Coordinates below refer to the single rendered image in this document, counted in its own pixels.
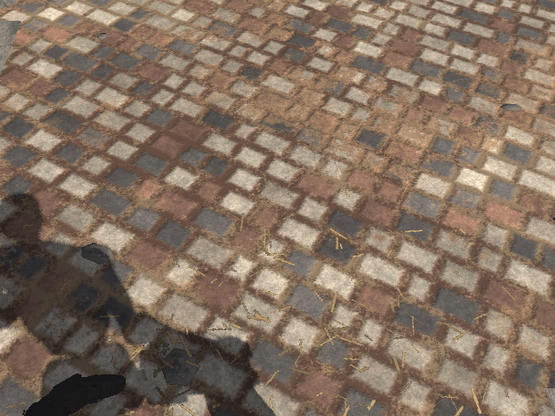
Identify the robot left hand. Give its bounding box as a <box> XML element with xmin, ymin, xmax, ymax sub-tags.
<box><xmin>23</xmin><ymin>374</ymin><xmax>126</xmax><ymax>416</ymax></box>

